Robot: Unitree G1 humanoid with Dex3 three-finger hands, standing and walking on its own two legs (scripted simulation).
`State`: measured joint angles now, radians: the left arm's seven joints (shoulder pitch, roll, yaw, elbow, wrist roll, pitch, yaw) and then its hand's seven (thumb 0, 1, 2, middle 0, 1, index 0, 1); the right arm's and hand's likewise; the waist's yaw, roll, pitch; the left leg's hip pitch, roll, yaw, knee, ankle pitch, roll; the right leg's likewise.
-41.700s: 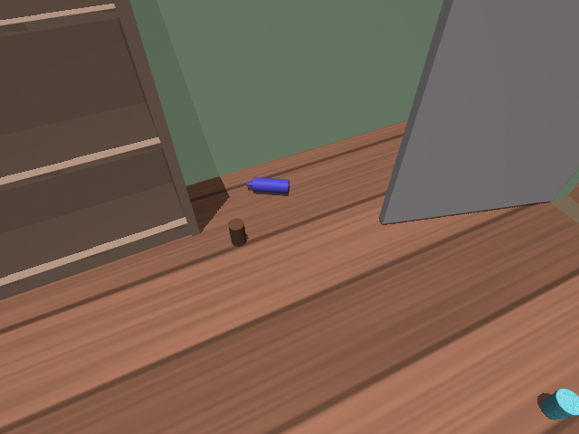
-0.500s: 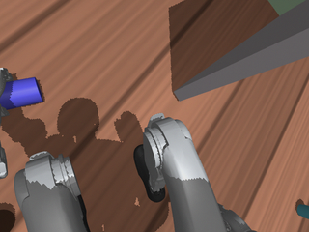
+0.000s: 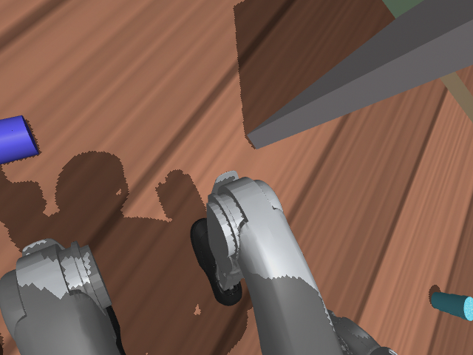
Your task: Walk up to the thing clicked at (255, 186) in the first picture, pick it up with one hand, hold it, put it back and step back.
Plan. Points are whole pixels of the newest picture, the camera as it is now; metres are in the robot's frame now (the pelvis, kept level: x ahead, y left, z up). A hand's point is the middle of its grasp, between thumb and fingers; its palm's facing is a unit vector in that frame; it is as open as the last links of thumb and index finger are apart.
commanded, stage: rest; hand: left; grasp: from above
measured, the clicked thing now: out of the picture +0.47 +0.27 -0.27
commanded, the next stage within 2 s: open in 0.08 s
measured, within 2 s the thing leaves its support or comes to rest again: rests again in 0.62 s
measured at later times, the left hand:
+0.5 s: hand out of the picture +0.47 +0.26 -0.24, palm faces -0.44 -0.12 -0.89, open 10.1 cm
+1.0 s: hand out of the picture +0.47 +0.27 -0.24, palm faces -0.44 -0.12 -0.89, open 13.1 cm
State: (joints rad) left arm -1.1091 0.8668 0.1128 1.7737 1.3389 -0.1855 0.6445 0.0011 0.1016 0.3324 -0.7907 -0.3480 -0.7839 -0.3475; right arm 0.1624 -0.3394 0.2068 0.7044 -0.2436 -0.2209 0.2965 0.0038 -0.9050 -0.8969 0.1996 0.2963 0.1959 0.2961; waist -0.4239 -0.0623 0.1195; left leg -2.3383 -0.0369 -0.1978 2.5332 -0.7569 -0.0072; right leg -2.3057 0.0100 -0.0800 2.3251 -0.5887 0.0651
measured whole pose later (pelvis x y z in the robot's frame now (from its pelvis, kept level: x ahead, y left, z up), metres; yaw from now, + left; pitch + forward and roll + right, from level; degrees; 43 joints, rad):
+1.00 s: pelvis -0.01 +0.00 +0.00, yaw -2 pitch +30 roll -15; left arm -1.12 0.94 0.09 1.77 1.35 -0.21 0.62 0.00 -0.34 0.89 -0.21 -0.89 -0.21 -0.90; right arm 0.17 -0.35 0.25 0.65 -0.25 -0.24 0.30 0.00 -0.90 -0.90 0.20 0.30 0.20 0.30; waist -0.44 -0.09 0.14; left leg -2.33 -0.04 -0.23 2.54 -0.74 0.00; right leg -2.27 0.01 -0.11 2.30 -0.57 0.06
